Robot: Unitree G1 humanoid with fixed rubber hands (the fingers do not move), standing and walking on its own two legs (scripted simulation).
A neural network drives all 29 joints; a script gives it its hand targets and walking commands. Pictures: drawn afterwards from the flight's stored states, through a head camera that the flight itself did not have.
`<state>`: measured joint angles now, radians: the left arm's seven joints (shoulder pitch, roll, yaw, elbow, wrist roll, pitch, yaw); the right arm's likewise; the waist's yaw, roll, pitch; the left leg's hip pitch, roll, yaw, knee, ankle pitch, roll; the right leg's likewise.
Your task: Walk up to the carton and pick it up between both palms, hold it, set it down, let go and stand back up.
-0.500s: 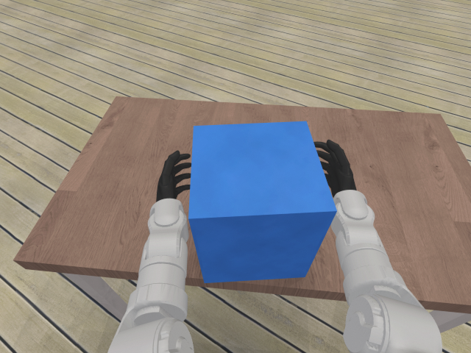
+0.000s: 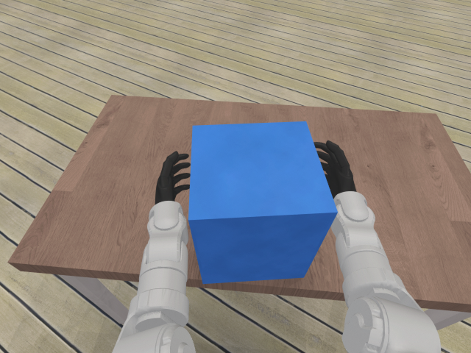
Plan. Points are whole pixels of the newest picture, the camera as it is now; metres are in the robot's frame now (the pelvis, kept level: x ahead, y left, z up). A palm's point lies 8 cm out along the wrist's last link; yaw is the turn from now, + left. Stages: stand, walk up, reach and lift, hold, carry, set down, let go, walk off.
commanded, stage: set down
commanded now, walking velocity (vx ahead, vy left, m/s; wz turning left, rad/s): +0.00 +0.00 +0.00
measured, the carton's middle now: (251, 206) +0.39 -0.01 +0.00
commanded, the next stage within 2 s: none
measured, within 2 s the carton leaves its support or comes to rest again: neither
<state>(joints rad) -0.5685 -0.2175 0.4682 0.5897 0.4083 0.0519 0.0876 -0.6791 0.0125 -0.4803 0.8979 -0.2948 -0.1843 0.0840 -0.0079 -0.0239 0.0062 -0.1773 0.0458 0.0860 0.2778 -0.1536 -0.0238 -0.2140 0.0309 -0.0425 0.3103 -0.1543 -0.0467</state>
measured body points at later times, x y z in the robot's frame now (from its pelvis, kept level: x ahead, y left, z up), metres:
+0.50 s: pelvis +0.00 +0.00 +0.00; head +0.04 +0.00 +0.45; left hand +0.40 +0.14 +0.05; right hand +0.41 -0.17 +0.06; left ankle -0.01 +0.13 -0.75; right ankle +0.00 -0.08 -0.75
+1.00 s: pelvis +0.00 +0.00 -0.02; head +0.05 -0.01 +0.43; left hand +0.40 +0.19 +0.03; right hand +0.45 -0.21 +0.05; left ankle -0.01 +0.14 -0.75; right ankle +0.00 -0.08 -0.75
